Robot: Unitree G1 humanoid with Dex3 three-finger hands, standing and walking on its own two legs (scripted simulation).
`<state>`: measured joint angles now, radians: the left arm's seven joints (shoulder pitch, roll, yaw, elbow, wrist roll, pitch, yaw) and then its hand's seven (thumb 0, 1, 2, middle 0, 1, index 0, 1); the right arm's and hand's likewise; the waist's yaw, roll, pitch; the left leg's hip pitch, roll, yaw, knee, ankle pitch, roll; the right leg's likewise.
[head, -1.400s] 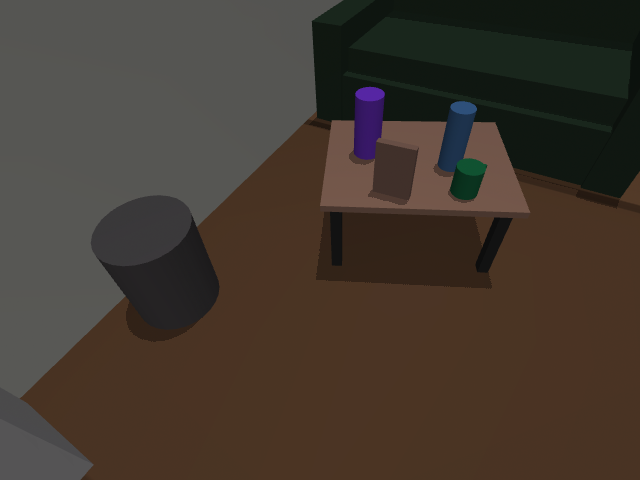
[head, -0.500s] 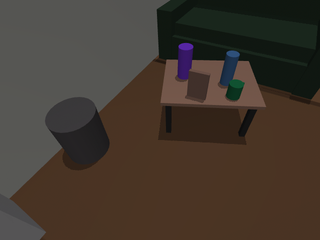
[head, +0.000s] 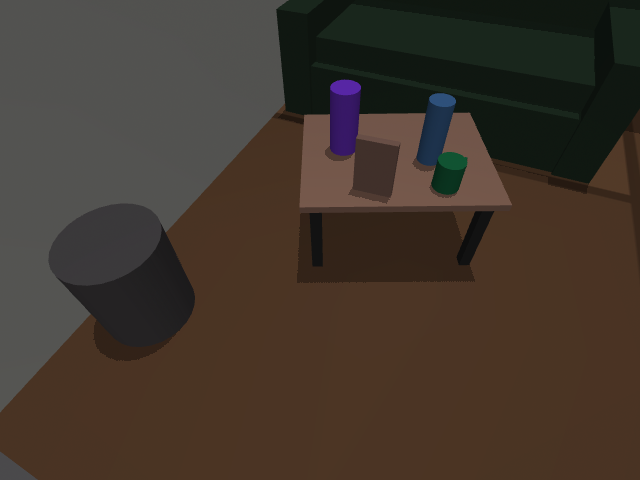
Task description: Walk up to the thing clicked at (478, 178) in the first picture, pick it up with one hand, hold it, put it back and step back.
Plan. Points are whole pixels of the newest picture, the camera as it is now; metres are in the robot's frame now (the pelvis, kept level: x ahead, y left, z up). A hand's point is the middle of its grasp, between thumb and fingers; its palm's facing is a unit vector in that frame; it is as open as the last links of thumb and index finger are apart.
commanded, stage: walk up
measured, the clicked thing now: (452, 171) +1.06 -0.38 -0.36
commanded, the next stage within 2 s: none
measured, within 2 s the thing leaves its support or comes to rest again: neither
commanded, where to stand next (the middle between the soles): +0.50 +0.03 m, yaw -16 degrees
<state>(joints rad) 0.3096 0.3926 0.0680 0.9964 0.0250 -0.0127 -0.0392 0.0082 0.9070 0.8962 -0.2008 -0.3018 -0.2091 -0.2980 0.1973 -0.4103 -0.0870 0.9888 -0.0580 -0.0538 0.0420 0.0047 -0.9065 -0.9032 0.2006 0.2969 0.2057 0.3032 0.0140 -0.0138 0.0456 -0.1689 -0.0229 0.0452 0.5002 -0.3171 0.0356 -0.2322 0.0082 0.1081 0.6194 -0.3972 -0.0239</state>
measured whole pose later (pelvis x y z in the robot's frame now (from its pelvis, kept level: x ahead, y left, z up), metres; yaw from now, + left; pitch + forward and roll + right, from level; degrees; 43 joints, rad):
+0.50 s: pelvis +0.19 +0.00 -0.01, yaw -7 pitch -5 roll +0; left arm 0.20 0.35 0.05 0.81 -0.01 -0.06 -0.02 0.01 0.91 0.90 -0.20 -0.30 -0.21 -0.30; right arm 0.31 -0.37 -0.04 0.86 -0.02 0.00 0.04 0.01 -0.91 -0.90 0.20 0.30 0.21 0.30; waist -0.01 0.03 0.14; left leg -0.34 0.03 -0.02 1.20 -0.41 0.03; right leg -0.29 0.03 -0.04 0.57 -0.21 -0.07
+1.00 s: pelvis +0.39 +0.07 +0.00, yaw -13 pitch -2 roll +0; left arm 0.32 0.44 0.05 0.86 0.00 -0.05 -0.03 0.01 0.91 0.90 -0.20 -0.30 -0.21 -0.30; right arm 0.38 -0.37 -0.05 0.82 -0.02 -0.07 0.04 0.00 -0.90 -0.90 0.20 0.30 0.21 0.30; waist -0.04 -0.05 0.09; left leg -0.19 0.04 0.12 0.51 -0.28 0.02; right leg -0.50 0.00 0.04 1.05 -0.32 -0.03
